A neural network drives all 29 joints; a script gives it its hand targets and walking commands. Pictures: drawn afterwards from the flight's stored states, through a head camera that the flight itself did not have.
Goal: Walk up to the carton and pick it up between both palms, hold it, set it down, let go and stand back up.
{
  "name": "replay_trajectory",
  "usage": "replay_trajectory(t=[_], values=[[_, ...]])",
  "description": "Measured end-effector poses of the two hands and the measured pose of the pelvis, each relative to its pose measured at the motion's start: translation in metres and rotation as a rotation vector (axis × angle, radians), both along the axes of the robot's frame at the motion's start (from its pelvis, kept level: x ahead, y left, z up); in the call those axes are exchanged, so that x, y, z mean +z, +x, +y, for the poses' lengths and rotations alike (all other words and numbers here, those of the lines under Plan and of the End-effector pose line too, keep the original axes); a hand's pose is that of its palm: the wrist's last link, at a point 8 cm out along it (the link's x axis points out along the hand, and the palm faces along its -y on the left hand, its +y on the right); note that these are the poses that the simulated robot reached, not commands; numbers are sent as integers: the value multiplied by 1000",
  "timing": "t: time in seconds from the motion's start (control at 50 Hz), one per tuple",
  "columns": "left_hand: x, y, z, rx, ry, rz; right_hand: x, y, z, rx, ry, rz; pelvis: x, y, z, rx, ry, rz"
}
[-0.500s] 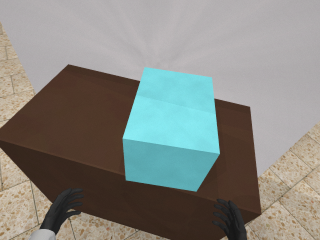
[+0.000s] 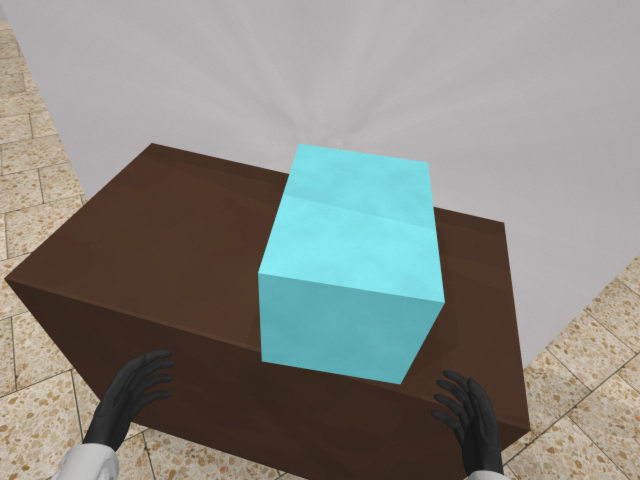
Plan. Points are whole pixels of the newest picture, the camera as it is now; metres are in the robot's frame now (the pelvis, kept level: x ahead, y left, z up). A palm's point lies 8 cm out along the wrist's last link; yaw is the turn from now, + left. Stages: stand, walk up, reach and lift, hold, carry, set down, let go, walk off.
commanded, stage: reach and lift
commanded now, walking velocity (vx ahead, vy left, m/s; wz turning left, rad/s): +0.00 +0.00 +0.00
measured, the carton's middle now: (347, 258) +0.45 -0.01 +0.00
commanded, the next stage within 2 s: none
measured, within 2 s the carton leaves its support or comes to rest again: neither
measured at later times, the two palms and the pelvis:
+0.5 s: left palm (135, 340) +0.25 +0.25 +0.03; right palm (477, 382) +0.25 -0.17 +0.02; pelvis +0.00 +0.00 +0.00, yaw +0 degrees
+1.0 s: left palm (155, 264) +0.33 +0.25 +0.08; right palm (485, 314) +0.32 -0.18 +0.06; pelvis +0.02 -0.01 +0.01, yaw -1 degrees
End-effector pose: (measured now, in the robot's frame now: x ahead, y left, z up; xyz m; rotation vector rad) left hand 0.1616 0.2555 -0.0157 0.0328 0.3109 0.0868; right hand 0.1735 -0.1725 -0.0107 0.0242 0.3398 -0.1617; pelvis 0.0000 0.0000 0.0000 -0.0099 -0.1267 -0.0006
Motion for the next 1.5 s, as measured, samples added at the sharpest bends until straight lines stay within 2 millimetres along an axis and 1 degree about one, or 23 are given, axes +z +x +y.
replay_trajectory(t=[0.16, 0.26, 0.4, 0.68, 0.76, 0.86, 1.02, 1.14, 1.2, 1.36, 1.42, 1.5], values=[[4, 20, 3, 1, 1, -11, 1, 18, 2, 6, 3, 5, -1, -8, 0, 1, 3, 10], [16, 38, 3, -10, 3, -33, 8, 30, 0, 1, 1, -6, -1, -9, 0, -1, 2, 22], [31, 67, 3, -12, 0, -40, 20, 55, -2, -2, 3, -16, 0, -9, -1, -4, 5, 38], [58, 117, -6, -20, -18, -39, 47, 103, -5, -11, 22, -39, 4, 6, -8, -5, 4, 72], [69, 130, -6, -15, -16, -58, 57, 116, -6, -7, 26, -56, 5, 12, -10, -8, 4, 77], [77, 146, -5, -15, -20, -48, 65, 131, -8, -7, 22, -57, 5, 19, -13, -5, 3, 80], [94, 170, -7, -25, -21, -51, 76, 147, -12, -3, 25, -68, 5, 25, -14, -9, 2, 84], [108, 189, -5, -19, -25, -67, 96, 163, -13, 2, 18, -113, 5, 24, -14, -13, 4, 99], [114, 196, -7, -15, -13, -63, 103, 170, -16, -6, 20, -127, 6, 23, -12, -12, 5, 97], [117, 216, -19, -39, -30, -38, 108, 176, -32, -36, 2, -103, 6, 14, -7, -26, 5, 118], [124, 226, -20, -39, -30, -51, 113, 181, -33, -33, 1, -106, 6, 11, -5, -34, 4, 137], [136, 238, -20, -33, -32, -64, 121, 192, -30, -19, -1, -107, 6, 6, -2, -39, 3, 164]])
